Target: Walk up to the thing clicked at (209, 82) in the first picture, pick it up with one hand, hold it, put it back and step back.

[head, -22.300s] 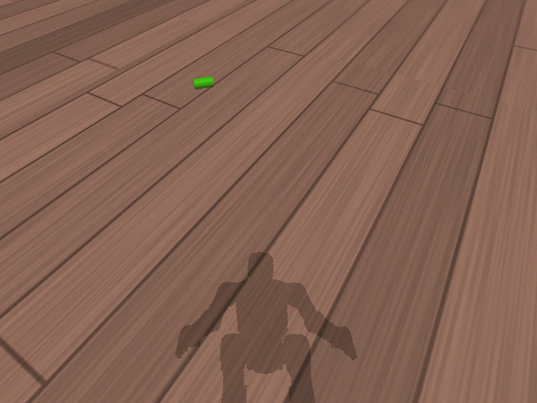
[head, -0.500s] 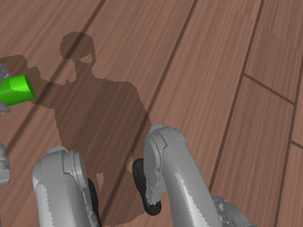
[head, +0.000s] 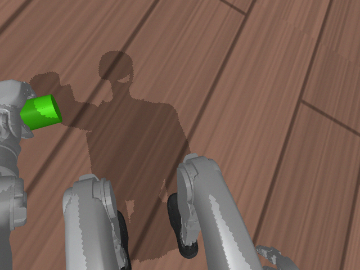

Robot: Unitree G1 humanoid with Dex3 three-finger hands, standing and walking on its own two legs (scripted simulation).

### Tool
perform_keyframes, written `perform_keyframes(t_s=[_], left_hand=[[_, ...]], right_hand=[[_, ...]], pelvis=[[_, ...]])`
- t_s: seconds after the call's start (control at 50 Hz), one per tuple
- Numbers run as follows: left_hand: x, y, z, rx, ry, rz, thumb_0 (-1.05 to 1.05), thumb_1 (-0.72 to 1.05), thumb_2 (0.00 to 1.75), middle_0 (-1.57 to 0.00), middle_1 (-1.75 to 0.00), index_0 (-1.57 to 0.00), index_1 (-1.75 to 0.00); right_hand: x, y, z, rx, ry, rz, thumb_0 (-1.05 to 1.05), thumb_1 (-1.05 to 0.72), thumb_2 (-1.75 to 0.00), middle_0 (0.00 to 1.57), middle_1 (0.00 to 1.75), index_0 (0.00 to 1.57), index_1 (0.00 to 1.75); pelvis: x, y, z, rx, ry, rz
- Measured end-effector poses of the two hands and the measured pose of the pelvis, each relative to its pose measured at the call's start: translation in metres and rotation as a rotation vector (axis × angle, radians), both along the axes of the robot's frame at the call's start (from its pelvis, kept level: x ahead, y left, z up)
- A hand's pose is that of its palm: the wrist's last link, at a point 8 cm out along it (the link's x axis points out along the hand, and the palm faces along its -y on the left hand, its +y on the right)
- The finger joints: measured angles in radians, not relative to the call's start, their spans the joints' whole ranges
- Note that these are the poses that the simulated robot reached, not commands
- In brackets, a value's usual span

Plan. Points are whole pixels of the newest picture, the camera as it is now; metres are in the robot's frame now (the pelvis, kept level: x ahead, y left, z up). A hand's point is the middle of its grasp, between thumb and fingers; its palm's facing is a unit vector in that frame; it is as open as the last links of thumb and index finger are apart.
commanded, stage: lift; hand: left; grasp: from above
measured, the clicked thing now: (25, 116) +0.48 +0.29 -0.18
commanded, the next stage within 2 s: hold in 1.52 s
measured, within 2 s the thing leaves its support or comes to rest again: neither
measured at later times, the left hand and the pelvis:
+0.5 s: hand out of the picture +0.41 +0.29 -0.01, palm faces -0.44 -0.13 -0.89, open 9.6 cm; pelvis +0.00 +0.00 +0.12, yaw +3 degrees
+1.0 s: hand out of the picture +0.36 +0.28 +0.19, palm faces -0.45 -0.15 -0.88, open 9.6 cm; pelvis +0.04 +0.01 +0.29, yaw +5 degrees
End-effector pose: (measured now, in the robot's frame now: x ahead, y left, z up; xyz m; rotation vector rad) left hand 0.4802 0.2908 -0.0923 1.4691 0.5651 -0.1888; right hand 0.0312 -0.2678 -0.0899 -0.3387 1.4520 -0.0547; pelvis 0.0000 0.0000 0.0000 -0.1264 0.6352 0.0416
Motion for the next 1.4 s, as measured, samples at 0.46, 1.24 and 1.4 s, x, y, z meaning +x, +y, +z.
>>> perform_keyframes(t_s=[0.46,1.24,1.4], left_hand=[[-0.062,0.006,0.128,-0.01,-0.016,0.006,0.01,0.07,0.32,-0.84,-0.29,-0.84,-0.3],[-0.11,-0.022,0.387,-0.022,-0.017,0.022,0.0,0.08,0.32,-0.83,-0.29,-0.82,-0.31],[-0.102,-0.024,0.415,-0.018,-0.022,0.04,0.0,0.09,0.31,-0.83,-0.27,-0.83,-0.28]], right_hand=[[0.064,0.004,0.085,-0.032,-0.185,-0.021,0.0,-0.91,-0.9,0.2,0.3,0.2,0.3],[0.11,0.022,0.312,-0.023,-0.338,-0.103,0.0,-0.89,-0.9,0.2,0.3,0.2,0.3],[0.123,0.019,0.332,-0.007,-0.352,-0.11,0.0,-0.89,-0.9,0.2,0.3,0.2,0.3]], pelvis=[[0.002,0.001,0.101,0.032,-0.04,0.032],[0.057,0.01,0.335,0.104,-0.373,0.046],[0.068,0.008,0.356,0.117,-0.417,0.046]])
